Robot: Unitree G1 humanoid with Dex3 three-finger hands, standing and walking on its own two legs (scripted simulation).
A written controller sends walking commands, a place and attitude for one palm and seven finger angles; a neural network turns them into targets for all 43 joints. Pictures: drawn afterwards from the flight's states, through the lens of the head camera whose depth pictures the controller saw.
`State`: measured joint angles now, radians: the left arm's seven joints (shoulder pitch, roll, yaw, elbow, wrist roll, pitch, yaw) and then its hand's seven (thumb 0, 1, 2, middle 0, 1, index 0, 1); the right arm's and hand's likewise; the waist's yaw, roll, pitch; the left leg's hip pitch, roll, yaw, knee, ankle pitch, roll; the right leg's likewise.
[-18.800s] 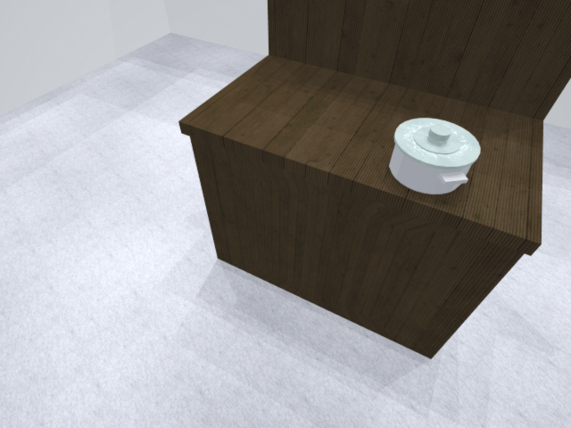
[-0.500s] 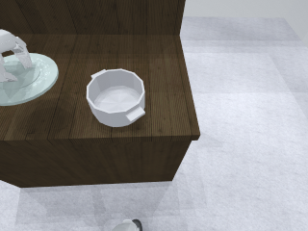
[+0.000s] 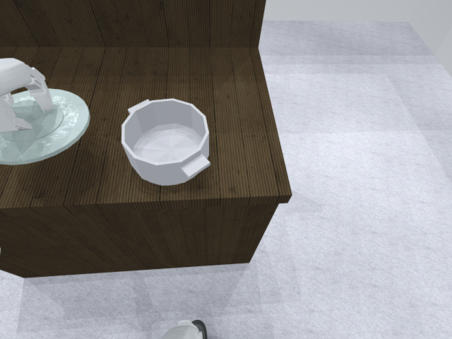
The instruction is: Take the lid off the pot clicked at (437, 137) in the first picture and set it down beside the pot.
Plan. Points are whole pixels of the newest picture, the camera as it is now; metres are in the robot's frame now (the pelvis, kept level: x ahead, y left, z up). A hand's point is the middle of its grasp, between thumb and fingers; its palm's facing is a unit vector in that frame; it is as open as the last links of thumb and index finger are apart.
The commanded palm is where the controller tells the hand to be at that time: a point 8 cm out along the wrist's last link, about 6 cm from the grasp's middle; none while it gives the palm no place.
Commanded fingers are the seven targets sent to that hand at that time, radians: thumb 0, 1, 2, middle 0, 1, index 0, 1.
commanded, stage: lower the lid onto the table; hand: left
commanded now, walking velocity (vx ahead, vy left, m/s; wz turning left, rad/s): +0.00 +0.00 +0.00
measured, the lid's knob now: (25, 111) +0.47 +0.34 +0.10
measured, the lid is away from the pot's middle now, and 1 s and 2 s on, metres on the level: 0.23 0.24 0.25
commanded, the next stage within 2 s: open the fingers wide in 1.62 s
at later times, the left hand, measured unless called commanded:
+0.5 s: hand (19, 128) +0.44 +0.35 +0.10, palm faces -0.45 -0.11 -0.89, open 7.5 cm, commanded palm +0.48 +0.34 +0.16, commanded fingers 0.00 0.68 0.97 -0.89 -1.07 -0.85 -1.02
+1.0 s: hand (27, 141) +0.44 +0.35 +0.06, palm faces -0.48 -0.12 -0.87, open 7.5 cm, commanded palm +0.49 +0.35 +0.13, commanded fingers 0.00 0.68 0.97 -0.89 -1.07 -0.85 -1.02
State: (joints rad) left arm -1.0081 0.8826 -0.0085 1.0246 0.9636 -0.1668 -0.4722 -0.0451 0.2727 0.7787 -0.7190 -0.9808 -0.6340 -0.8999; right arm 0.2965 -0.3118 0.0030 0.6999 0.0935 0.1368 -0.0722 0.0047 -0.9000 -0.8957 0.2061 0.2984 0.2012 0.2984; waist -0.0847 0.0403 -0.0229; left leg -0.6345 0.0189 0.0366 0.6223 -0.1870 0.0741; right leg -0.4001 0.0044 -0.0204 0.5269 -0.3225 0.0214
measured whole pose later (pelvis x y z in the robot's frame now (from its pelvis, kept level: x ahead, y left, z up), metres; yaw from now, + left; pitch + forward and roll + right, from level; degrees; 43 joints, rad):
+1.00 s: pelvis +0.00 +0.00 -0.01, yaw -1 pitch +14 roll -5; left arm -0.95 0.90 0.03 1.12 1.00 -0.22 -0.39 -0.04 0.28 0.78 -0.72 -0.98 -0.63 -0.90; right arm 0.32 -0.31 0.01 0.72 0.09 0.13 -0.10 0.00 -0.90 -0.90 0.21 0.30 0.20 0.30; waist -0.11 0.03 -0.05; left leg -0.76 0.04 0.03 0.73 -0.23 0.08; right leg -0.52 0.02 -0.02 0.63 -0.36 0.02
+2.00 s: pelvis -0.02 +0.03 -0.03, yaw -2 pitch +17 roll -7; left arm -0.92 0.83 0.02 1.09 1.03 -0.17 -0.27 -0.02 0.29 0.76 -0.69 -0.99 -0.60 -0.93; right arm 0.33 -0.28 0.01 0.68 0.07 0.17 -0.07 0.00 -0.90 -0.90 0.21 0.30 0.20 0.30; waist -0.11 0.04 -0.07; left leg -0.90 0.03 0.04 0.84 -0.26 0.11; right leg -0.66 0.02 -0.01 0.75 -0.40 -0.02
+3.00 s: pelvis -0.02 +0.04 -0.03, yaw -1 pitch +17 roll -7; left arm -0.96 0.80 -0.01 1.11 1.03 -0.13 -0.26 0.00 -0.05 0.75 -0.40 -0.78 -0.40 -0.77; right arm 0.35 -0.30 0.01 0.68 0.07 0.14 -0.08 0.00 -0.90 -0.90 0.21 0.30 0.20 0.30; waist -0.12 0.04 -0.07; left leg -0.90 0.01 0.04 0.84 -0.24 0.12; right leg -0.67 0.01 0.01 0.77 -0.40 -0.02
